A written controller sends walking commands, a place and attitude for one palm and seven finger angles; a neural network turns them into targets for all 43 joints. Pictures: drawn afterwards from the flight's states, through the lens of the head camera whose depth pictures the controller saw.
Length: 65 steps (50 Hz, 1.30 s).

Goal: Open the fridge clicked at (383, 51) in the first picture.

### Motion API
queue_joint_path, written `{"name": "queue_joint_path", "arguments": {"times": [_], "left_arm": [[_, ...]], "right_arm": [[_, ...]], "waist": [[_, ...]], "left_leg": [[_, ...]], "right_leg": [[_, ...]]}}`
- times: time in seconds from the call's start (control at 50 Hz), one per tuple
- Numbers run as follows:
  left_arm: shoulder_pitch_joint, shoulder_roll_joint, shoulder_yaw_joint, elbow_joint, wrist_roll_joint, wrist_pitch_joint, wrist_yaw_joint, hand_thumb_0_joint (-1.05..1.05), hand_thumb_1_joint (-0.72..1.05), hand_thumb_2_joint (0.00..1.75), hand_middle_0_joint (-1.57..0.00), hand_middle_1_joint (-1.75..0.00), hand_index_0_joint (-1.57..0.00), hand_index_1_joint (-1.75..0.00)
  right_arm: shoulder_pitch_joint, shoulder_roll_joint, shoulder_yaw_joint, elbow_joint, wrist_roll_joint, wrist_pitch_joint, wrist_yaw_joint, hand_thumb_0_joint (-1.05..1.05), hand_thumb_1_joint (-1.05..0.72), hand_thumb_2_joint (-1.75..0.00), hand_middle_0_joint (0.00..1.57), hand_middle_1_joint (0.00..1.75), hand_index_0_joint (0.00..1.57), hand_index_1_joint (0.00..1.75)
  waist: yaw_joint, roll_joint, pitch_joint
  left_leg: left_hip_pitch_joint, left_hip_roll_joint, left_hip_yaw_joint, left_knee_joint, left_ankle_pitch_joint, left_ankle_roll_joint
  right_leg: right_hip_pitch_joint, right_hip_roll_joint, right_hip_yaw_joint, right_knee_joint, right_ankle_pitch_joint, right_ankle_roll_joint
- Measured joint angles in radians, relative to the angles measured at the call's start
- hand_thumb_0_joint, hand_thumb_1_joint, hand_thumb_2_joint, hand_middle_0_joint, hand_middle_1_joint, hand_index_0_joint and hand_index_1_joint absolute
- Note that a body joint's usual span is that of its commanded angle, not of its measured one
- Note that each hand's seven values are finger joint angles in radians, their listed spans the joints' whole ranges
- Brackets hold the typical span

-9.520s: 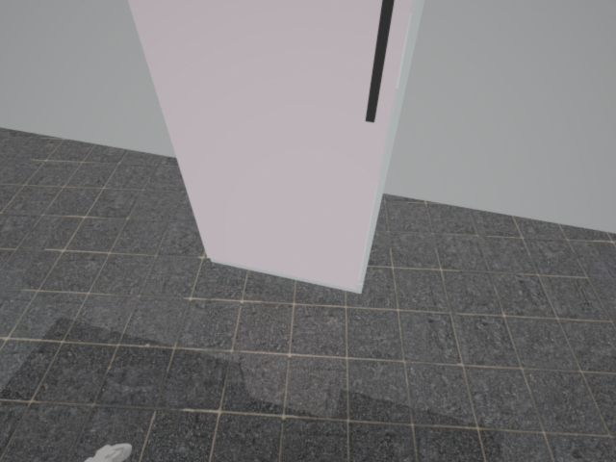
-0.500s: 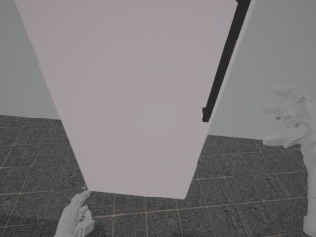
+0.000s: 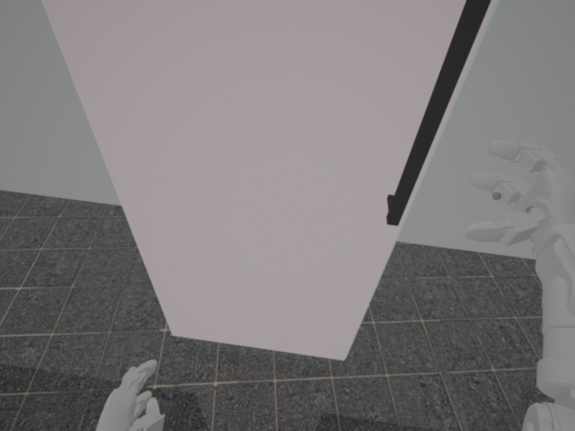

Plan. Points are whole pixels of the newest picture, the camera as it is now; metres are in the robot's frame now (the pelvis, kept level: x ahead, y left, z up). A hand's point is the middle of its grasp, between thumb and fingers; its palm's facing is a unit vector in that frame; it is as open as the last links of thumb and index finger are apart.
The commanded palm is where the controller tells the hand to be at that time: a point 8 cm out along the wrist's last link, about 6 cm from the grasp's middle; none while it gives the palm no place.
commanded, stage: move the hooked fingers beside the handle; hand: right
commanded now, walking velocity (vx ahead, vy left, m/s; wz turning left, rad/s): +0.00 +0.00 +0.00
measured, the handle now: (423, 125) +0.48 -0.16 +0.23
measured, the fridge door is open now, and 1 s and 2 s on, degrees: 0 0 0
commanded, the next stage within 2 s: feel for the door with the fingertips in 1.34 s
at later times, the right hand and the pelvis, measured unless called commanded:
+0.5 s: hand (461, 175) +0.41 -0.20 +0.20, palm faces +0.08 +1.00 +0.00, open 14.0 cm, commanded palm +0.38 -0.25 +0.19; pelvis +0.00 +0.00 +0.00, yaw +0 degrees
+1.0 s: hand (467, 178) +0.41 -0.21 +0.19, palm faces +0.10 +0.99 +0.00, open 14.0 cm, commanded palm +0.38 -0.26 +0.19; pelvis +0.00 +0.00 +0.00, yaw +0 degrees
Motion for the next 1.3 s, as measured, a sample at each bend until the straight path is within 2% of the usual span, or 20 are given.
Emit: {"name": "queue_joint_path", "arguments": {"times": [0.08,0.2,0.4,0.58,0.74,0.9,1.08,1.3], "left_arm": [[0.008,0.002,0.005,0.001,-0.001,0.008,-0.002,0.02,0.9,0.9,-0.2,-0.3,-0.21,-0.3],[0.011,0.006,0.011,0.009,-0.001,0.016,-0.001,0.02,0.9,0.9,-0.2,-0.3,-0.2,-0.3],[0.004,-0.007,0.01,0.013,0.008,0.034,-0.006,0.01,0.9,0.9,-0.2,-0.3,-0.21,-0.3],[0.024,-0.004,0.016,0.023,0.011,0.051,-0.009,0.01,0.9,0.9,-0.2,-0.3,-0.21,-0.3],[0.052,0.003,0.028,0.025,0.013,0.062,-0.016,0.01,0.9,0.9,-0.2,-0.3,-0.21,-0.3],[0.059,0.008,0.031,0.022,0.008,0.069,-0.012,0.01,0.9,0.9,-0.2,-0.3,-0.2,-0.3],[0.04,0.009,0.031,0.029,0.005,0.054,-0.007,0.01,0.9,0.9,-0.2,-0.3,-0.2,-0.3],[0.031,-0.004,0.021,0.005,0.01,0.059,-0.015,0.01,0.9,0.9,-0.2,-0.3,-0.21,-0.3]], "right_arm": [[-0.007,0.0,0.0,0.007,-0.006,-0.005,-0.004,-0.01,0.5,-0.3,0.3,1.2,0.3,1.2],[-0.032,0.025,0.037,0.008,-0.008,-0.002,-0.023,-0.01,0.5,-0.3,0.3,1.2,0.3,1.2],[-0.094,0.051,0.058,0.068,-0.032,-0.011,-0.079,-0.01,0.5,-0.3,0.3,1.2,0.3,1.2],[-0.157,0.054,0.07,0.156,-0.045,-0.031,-0.099,-0.01,0.5,-0.3,0.3,1.2,0.3,1.2],[-0.14,0.048,0.045,0.16,-0.046,-0.069,-0.098,-0.01,0.5,-0.3,0.3,1.2,0.3,1.2],[-0.104,0.023,0.022,0.162,-0.039,-0.06,-0.079,-0.01,0.5,-0.3,0.31,1.2,0.3,1.2],[-0.149,0.034,0.054,0.174,-0.028,-0.074,-0.065,-0.01,0.5,-0.3,0.3,1.2,0.3,1.2],[-0.132,0.037,0.037,0.174,-0.037,-0.082,-0.076,-0.01,0.5,-0.3,0.3,1.2,0.3,1.2]], "waist": [[0.001,0.001,-0.003],[-0.001,-0.002,-0.003],[0.012,0.002,-0.007],[0.021,0.003,-0.008],[0.032,0.001,-0.012],[0.033,0.001,-0.014],[0.021,0.003,-0.012],[0.026,0.006,-0.018]], "left_leg": [[-0.002,0.0,-0.002,0.002,-0.004,-0.001],[-0.005,0.004,0.001,0.007,-0.009,-0.003],[-0.012,0.003,-0.004,0.008,-0.008,-0.002],[-0.024,0.0,-0.004,0.014,-0.009,-0.001],[-0.031,-0.004,-0.015,0.014,-0.008,0.001],[-0.032,-0.007,-0.015,0.017,-0.011,0.002],[-0.041,-0.005,-0.001,0.024,-0.013,0.001],[-0.044,-0.004,-0.011,0.027,-0.013,-0.003]], "right_leg": [[-0.003,0.0,-0.002,0.006,-0.006,0.0],[-0.01,0.004,0.001,0.014,-0.012,-0.003],[-0.013,0.002,-0.004,0.011,-0.011,-0.002],[-0.024,-0.001,-0.003,0.016,-0.012,-0.001],[-0.025,-0.007,-0.012,0.014,-0.014,0.001],[-0.027,-0.01,-0.012,0.02,-0.018,0.002],[-0.046,-0.005,0.003,0.035,-0.018,0.0],[-0.046,-0.006,-0.008,0.039,-0.023,-0.004]]}}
